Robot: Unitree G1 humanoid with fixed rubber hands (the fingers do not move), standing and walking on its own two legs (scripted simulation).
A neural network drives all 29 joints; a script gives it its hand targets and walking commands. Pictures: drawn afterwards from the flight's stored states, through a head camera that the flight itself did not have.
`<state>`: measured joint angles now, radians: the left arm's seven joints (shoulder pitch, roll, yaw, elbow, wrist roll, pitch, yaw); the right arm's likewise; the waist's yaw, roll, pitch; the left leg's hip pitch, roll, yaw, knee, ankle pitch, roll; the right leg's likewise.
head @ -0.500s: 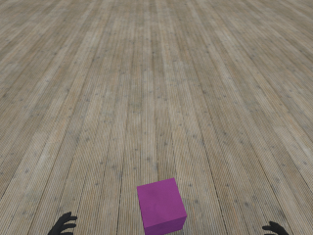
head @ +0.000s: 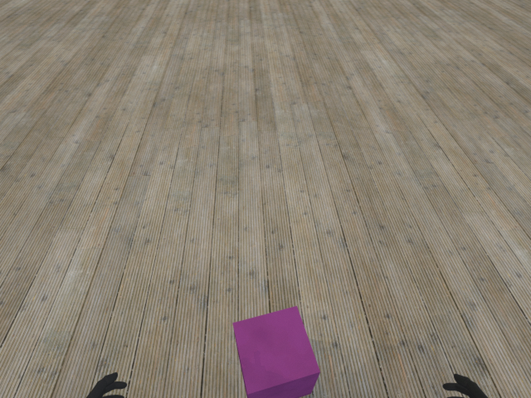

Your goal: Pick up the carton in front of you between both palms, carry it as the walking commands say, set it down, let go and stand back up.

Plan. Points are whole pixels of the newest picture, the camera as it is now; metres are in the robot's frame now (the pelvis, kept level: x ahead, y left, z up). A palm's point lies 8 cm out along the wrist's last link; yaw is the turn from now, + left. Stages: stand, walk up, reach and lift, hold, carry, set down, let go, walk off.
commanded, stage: stand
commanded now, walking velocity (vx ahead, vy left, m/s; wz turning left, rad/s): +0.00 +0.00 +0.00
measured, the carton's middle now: (273, 359) +0.39 +0.00 -0.65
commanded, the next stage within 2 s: none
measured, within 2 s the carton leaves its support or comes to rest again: neither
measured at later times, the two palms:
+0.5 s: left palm out of the picture +0.08 +0.30 -0.10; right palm out of the picture +0.07 -0.31 -0.09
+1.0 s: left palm out of the picture +0.06 +0.30 -0.10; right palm out of the picture +0.06 -0.31 -0.09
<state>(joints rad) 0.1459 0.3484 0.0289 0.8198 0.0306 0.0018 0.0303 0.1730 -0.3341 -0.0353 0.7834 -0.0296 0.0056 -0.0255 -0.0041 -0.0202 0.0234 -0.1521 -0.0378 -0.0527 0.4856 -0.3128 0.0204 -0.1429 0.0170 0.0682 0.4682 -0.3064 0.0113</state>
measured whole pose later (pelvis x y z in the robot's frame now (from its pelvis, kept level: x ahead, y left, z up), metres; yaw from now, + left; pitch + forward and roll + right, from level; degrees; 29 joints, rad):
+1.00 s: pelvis -0.03 +0.00 +0.01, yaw +0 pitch -3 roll +0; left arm 0.12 0.39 0.01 1.01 0.02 -0.01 0.01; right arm 0.13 -0.38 -0.01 1.00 -0.02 -0.01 -0.01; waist 0.00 -0.01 0.04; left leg -0.11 -0.03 -0.06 0.36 -0.20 0.01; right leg -0.10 0.02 0.07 0.34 -0.20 0.01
